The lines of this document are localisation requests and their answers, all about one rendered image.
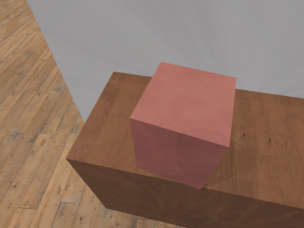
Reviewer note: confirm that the carton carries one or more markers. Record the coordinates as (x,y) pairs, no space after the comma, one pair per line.
(181,126)

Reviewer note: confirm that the pedestal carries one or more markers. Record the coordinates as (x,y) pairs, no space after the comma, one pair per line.
(258,183)

